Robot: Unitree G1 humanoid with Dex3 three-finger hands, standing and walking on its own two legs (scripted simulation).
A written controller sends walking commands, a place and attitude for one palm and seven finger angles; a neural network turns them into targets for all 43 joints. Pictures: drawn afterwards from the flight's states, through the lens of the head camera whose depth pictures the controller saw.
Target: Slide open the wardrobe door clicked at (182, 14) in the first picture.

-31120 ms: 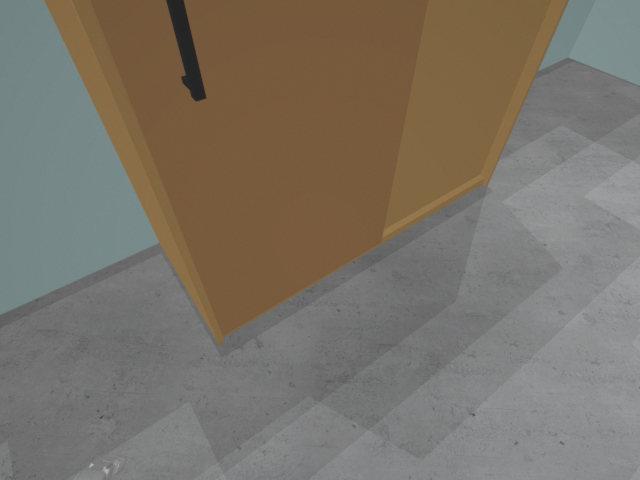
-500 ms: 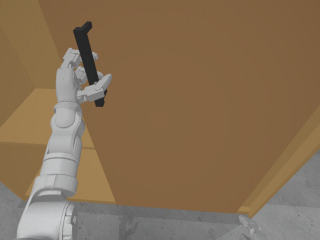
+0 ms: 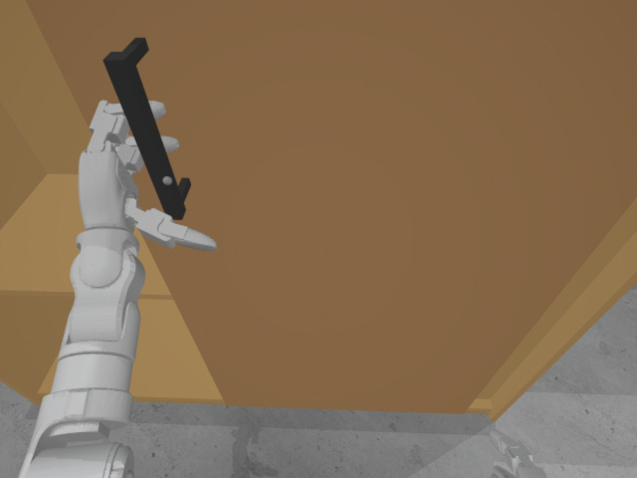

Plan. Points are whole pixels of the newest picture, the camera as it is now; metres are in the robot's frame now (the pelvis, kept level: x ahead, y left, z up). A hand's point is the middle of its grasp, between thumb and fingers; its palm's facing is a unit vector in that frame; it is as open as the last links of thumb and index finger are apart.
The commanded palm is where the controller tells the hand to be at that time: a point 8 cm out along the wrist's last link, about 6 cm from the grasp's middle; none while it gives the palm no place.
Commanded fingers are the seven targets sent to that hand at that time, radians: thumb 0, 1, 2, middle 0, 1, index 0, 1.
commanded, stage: slip the hand off the handle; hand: left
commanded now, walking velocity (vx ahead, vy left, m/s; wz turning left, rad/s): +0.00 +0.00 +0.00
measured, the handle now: (158, 138) +0.42 +0.21 +0.23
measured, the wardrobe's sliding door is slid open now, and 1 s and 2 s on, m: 0.59 0.59 0.59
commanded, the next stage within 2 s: draw the hand back to the body in 1.26 s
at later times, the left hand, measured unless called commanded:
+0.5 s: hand (97, 183) +0.36 +0.27 +0.21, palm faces +0.27 -0.96 -0.09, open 14.7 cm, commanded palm +0.33 +0.31 +0.20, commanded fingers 0.00 -0.55 0.20 -0.25 -1.15 -0.25 -1.15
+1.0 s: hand (69, 232) +0.29 +0.26 +0.21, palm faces +0.28 -0.95 -0.10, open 14.7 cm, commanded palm +0.26 +0.30 +0.20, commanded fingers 0.00 -0.55 0.20 -0.25 -1.15 -0.25 -1.15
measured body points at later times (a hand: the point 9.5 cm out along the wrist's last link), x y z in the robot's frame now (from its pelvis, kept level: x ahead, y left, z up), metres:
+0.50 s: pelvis +0.02 +0.01 +0.00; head +0.02 +0.01 +0.45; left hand +0.34 +0.32 +0.22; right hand +0.17 -0.23 -0.09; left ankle +0.02 +0.12 -0.73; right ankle +0.03 -0.11 -0.73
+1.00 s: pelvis +0.00 +0.01 +0.00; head -0.02 +0.00 +0.45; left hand +0.27 +0.31 +0.21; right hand +0.19 -0.21 -0.08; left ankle +0.02 +0.12 -0.73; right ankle +0.03 -0.11 -0.73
